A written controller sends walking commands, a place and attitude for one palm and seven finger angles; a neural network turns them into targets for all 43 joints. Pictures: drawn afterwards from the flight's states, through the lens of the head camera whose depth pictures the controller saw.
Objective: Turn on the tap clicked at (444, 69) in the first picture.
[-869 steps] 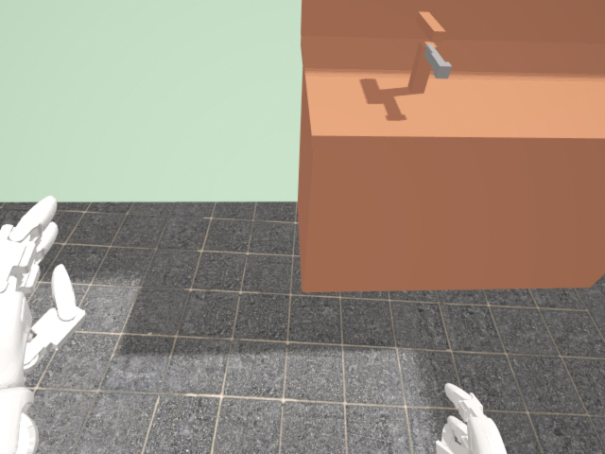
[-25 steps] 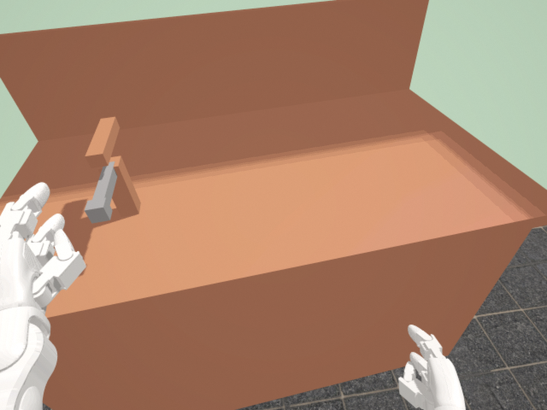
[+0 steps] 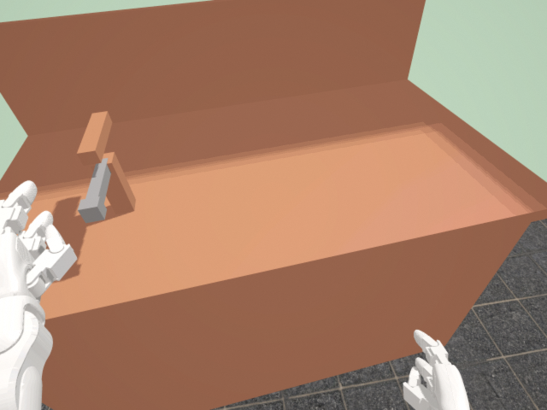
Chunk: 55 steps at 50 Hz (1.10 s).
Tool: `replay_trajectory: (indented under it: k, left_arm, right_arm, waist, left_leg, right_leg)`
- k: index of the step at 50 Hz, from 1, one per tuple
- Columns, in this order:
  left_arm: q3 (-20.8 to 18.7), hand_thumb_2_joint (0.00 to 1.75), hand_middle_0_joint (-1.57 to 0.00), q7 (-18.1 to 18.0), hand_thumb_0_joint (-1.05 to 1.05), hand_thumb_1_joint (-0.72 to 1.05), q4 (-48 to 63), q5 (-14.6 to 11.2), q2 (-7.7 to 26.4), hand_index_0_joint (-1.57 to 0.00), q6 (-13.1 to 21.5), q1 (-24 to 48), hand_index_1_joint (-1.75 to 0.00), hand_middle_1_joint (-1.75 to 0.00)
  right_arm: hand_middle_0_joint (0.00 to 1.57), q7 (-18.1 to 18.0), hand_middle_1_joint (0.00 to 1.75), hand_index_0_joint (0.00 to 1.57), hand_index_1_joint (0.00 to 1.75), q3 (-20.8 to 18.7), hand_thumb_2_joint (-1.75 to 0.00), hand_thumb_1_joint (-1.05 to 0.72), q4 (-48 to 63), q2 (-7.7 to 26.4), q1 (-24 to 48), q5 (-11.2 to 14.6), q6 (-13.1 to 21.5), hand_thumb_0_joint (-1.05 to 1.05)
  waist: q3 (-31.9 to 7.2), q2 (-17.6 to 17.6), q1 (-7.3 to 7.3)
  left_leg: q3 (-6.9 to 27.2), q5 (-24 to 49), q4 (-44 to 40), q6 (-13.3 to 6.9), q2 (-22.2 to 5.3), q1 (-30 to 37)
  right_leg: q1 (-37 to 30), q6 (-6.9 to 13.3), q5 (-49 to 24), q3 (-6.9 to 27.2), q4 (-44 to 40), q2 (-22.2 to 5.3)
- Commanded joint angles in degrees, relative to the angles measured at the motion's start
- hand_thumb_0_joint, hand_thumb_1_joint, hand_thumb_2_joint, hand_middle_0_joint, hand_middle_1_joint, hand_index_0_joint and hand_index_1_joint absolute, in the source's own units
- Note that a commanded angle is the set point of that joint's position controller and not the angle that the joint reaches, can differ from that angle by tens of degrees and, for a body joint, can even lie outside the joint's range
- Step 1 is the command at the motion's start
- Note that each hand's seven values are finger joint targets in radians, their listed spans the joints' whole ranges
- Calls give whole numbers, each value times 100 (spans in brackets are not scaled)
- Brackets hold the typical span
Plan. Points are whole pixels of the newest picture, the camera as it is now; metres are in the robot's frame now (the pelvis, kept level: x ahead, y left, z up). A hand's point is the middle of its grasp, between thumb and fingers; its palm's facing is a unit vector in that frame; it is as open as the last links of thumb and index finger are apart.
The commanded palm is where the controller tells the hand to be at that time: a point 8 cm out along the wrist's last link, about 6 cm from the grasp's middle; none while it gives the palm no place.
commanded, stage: reach beside the lever's end, fingers flat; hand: left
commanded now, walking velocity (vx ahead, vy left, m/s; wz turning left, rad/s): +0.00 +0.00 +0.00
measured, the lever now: (92, 209) +0.34 +0.33 +0.14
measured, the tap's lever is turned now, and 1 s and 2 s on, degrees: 0 0 6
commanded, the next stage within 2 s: push the lever round in 1.32 s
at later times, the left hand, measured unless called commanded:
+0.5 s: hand (71, 236) +0.27 +0.31 +0.16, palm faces +0.56 -0.82 -0.09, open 7.7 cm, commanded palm +0.22 +0.35 +0.15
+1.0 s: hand (76, 220) +0.31 +0.34 +0.14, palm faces +0.57 -0.81 -0.10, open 7.8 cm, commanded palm +0.26 +0.38 +0.14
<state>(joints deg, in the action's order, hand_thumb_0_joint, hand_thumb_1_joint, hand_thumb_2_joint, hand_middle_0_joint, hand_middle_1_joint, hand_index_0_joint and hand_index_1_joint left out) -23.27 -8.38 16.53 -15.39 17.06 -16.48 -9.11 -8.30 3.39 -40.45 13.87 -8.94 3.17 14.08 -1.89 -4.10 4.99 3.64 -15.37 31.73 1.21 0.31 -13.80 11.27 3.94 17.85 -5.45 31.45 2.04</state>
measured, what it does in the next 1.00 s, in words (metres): stands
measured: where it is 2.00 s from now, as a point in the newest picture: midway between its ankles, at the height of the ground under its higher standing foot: outside the picture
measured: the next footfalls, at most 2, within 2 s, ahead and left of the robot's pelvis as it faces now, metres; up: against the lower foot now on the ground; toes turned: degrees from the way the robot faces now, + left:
none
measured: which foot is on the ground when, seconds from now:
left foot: down 0.00-1.00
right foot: down 0.00-1.00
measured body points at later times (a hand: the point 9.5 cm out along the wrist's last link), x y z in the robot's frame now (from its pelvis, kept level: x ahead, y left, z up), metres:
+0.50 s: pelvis +0.00 +0.01 +0.00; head -0.02 -0.01 +0.45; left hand +0.23 +0.35 +0.17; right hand +0.19 -0.22 -0.08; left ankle +0.02 +0.14 -0.73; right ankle +0.00 -0.07 -0.73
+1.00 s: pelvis +0.00 +0.02 +0.00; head +0.00 +0.00 +0.45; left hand +0.28 +0.38 +0.15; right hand +0.16 -0.23 -0.09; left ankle +0.02 +0.14 -0.73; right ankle +0.00 -0.07 -0.73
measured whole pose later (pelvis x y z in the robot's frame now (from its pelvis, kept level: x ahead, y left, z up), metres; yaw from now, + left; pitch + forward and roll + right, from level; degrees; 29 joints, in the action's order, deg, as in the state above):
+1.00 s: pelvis +0.00 +0.02 +0.00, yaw -1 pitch +1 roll +0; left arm -27.9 -5.4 -15.1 -11.5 22.7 -6.6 9.9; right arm -7.1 2.4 -40.2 15.0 -11.7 2.7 10.7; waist -2.0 -2.9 1.9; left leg 2.5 -15.2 32.9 0.0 0.6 -19.1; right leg 16.4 2.9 16.7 -4.4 31.7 1.7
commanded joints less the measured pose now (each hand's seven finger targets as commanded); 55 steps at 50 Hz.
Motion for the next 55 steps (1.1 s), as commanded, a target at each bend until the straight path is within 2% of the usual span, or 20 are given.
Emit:
replay_trajectory:
  k: [1,10,13,14,20,24,26,28,30,33,37,38,42,44,46,48,50,53,54,55]
  left_arm:
    - [-639,90,-18,-40,0,90,1037,84,1428,-18,475,1286,-24,-24]
    - [-519,90,-17,10,0,90,585,137,1447,-17,635,1891,-21,-21]
    - [-475,90,-17,-1,0,90,419,183,1441,-17,690,1996,-21,-21]
    - [-559,90,-17,-5,0,90,315,185,1540,-17,699,2057,-20,-20]
    - [-629,90,-16,4,0,90,191,219,1567,-16,788,1928,-19,-19]
    - [-721,90,-16,53,0,90,-52,181,1605,-16,849,1942,-18,-18]
    - [-752,90,-16,48,0,90,45,224,1640,-16,941,2035,-17,-17]
    - [-636,90,-16,68,0,90,-202,223,1617,-16,963,2355,-17,-17]
    - [-663,90,-16,97,0,90,-430,219,1713,-16,1008,2614,-16,-16]
    - [-563,90,-15,121,0,90,-571,318,1772,-15,1127,2982,-16,-16]
    - [-603,90,-15,162,0,90,-987,341,1840,-15,1243,3134,-15,-15]
    - [-737,90,-15,180,0,90,-1237,318,1979,-15,1222,3078,-15,-15]
    - [-809,90,-15,211,0,90,-1590,374,2148,-15,1243,3355,-15,-15]
    - [-862,90,-15,225,0,90,-1812,378,2258,-15,1290,3539,-15,-15]
    - [-1027,90,-15,231,0,90,-1870,431,2431,-15,1388,3478,-15,-15]
    - [-953,90,-15,266,0,90,-1908,422,2360,-15,1487,3536,-15,-15]
    - [-904,90,-15,321,0,90,-1806,390,2240,-15,1558,3258,-15,-15]
    - [-1121,90,-15,368,0,90,-1967,359,2397,-15,1596,3130,-15,-15]
    - [-1028,90,-15,405,0,90,-1923,331,2304,-15,1607,3197,-15,-15]
    - [-1182,90,-15,422,0,90,-1969,315,2428,-15,1592,3026,-15,-15]
  right_arm:
    - [20,-18,30,20,30,-246,-90,-90,954,628,976,15,303,0]
    - [20,-27,30,20,30,-267,-90,-90,942,673,881,12,242,0]
    - [20,-19,30,20,30,-261,-90,-90,922,668,885,12,221,0]
    - [20,-22,30,20,30,-273,-90,-90,902,686,842,11,200,0]
    - [20,21,30,20,30,-309,-90,-90,958,696,785,-19,139,0]
    - [20,44,30,20,30,-321,-90,-90,939,704,740,-1,75,0]
    - [20,55,30,20,30,-324,-90,-90,930,687,791,6,86,0]
    - [20,30,30,20,30,-319,-90,-90,878,718,733,14,77,0]
    - [20,-11,30,20,30,-331,-90,-90,842,757,723,13,88,0]
    - [20,-25,30,20,30,-324,-90,-90,809,761,708,16,99,0]
    - [20,-13,30,20,30,-342,-90,-90,768,789,586,-6,99,0]
    - [20,-19,30,20,30,-350,-90,-90,761,816,544,-7,73,0]
    - [20,5,30,20,30,-347,-90,-90,782,823,472,11,0,0]
    - [20,23,30,20,30,-363,-90,-90,782,852,373,-4,-19,0]
    - [20,59,30,20,30,-374,-90,-90,806,857,330,-4,-52,0]
    - [20,90,30,20,30,-395,-90,-90,839,865,244,-16,-65,0]
    - [20,127,30,20,30,-417,-90,-90,922,859,227,-19,-56,0]
    - [20,133,30,20,30,-444,-90,-90,899,894,145,-12,-84,0]
    - [20,135,30,20,30,-447,-90,-90,900,895,145,-9,-89,0]
    - [20,130,30,20,30,-461,-90,-90,903,905,113,-6,-93,0]
  waist:
    - [-656,143,3]
    - [-694,139,-80]
    - [-658,-10,-99]
    - [-666,100,-105]
    - [-1001,96,-39]
    - [-827,202,-73]
    - [-821,-137,-67]
    - [-657,55,-174]
    - [-645,182,-217]
    - [-773,-166,-248]
    - [-963,13,-252]
    - [-937,232,-237]
    - [-984,-52,-244]
    - [-993,151,-290]
    - [-1127,-105,-234]
    - [-1173,43,-283]
    - [-1295,-121,-224]
    - [-1219,106,-219]
    - [-1191,93,-268]
    - [-1209,75,-205]
  left_leg:
    - [-94,921,-350,-276,113,360]
    - [-66,770,-423,-271,111,350]
    - [-69,738,-448,-266,122,357]
    - [-52,744,-458,-261,110,336]
    - [-104,1119,-429,-250,115,385]
    - [-94,1127,-438,-242,97,277]
    - [-113,1156,-419,-242,94,378]
    - [-76,900,-451,-250,92,286]
    - [-71,645,-462,-275,114,227]
    - [-74,583,-461,-269,131,294]
    - [-35,651,-429,-270,125,270]
    - [-48,656,-414,-285,129,172]
    - [-66,666,-386,-270,137,66]
    - [-71,692,-335,-288,131,9]
    - [-91,829,-298,-285,134,12]
    - [-87,892,-264,-293,117,7]
    - [-119,982,-242,-297,129,37]
    - [-81,1045,-243,-301,105,-60]
    - [-116,1067,-222,-313,112,-33]
    - [-106,1091,-232,-308,111,-75]
  right_leg:
    - [95,-342,-1115,376,-706,-300]
    - [181,-324,-922,344,-698,-268]
    - [239,-308,-882,340,-700,-261]
    - [207,-301,-882,331,-696,-248]
    - [-24,-291,-1357,309,-586,-250]
    - [24,-290,-1388,281,-594,-233]
    - [97,-266,-1369,294,-597,-232]
    - [277,-281,-1086,292,-636,-211]
    - [351,-299,-804,332,-697,-208]
    - [376,-266,-746,358,-665,-217]
    - [323,-263,-853,336,-603,-202]
    - [291,-278,-900,345,-619,-197]
    - [285,-272,-930,357,-575,-213]
    - [308,-293,-1014,358,-569,-200]
    - [243,-270,-1138,360,-509,-200]
    - [246,-277,-1240,348,-480,-181]
    - [194,-274,-1327,358,-447,-176]
    - [179,-279,-1409,327,-428,-157]
    - [215,-292,-1461,339,-444,-164]
    - [153,-283,-1481,347,-445,-164]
